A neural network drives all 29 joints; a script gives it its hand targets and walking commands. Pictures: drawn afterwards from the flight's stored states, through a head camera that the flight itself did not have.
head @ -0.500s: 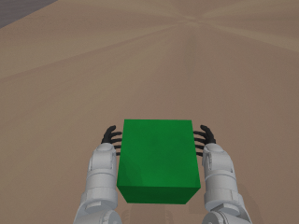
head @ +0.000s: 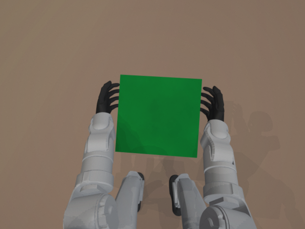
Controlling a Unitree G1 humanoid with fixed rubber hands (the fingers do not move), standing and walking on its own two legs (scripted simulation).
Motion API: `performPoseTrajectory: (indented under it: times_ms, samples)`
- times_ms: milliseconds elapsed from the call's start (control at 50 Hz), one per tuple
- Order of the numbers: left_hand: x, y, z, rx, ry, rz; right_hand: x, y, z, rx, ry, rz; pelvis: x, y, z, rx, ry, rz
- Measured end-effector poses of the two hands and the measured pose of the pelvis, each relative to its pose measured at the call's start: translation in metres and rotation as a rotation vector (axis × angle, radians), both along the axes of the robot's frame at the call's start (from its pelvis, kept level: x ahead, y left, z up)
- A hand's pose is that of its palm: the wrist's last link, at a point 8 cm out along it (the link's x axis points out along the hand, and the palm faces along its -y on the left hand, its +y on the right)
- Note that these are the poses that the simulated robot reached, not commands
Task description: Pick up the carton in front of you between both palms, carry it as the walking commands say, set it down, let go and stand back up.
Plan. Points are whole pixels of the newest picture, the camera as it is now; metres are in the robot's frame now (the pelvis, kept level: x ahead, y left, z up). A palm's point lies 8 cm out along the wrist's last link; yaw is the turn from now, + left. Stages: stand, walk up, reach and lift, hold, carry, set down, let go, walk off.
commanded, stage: set down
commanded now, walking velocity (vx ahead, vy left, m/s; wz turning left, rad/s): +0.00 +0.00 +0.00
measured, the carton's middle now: (158, 116) +0.41 +0.01 -0.18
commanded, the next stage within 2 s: none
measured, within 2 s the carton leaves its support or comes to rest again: rests again in 1.64 s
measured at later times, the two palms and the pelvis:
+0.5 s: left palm (112, 110) +0.44 +0.17 -0.22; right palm (195, 118) +0.42 -0.12 -0.21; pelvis -0.02 +0.00 -0.13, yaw -1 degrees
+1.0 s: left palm (117, 111) +0.48 +0.18 -0.38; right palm (184, 121) +0.44 -0.11 -0.37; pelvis -0.04 +0.01 -0.25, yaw -3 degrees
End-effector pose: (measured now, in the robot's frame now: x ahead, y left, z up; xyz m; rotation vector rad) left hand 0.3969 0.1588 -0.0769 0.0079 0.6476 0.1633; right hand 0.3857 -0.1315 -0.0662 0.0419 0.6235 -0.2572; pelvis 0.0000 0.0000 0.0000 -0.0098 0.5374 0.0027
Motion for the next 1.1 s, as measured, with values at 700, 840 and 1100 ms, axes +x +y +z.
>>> performPoseTrajectory:
  times_ms: [700, 840, 1100]
  samples:
    - [0.059, 0.019, -0.208, 0.035, 0.053, -0.078, 0.042, 0.02, -0.211, -0.007, 0.043, -0.053, -0.034, 0.005, -0.182, -0.03, 0.239, -0.012]
    - [0.07, 0.022, -0.25, 0.043, 0.069, -0.102, 0.049, 0.022, -0.253, -0.011, 0.059, -0.054, -0.041, 0.006, -0.213, -0.038, 0.238, -0.013]
    - [0.091, 0.028, -0.331, 0.059, 0.106, -0.15, 0.063, 0.027, -0.334, -0.009, 0.096, -0.049, -0.046, 0.01, -0.264, -0.053, 0.223, -0.016]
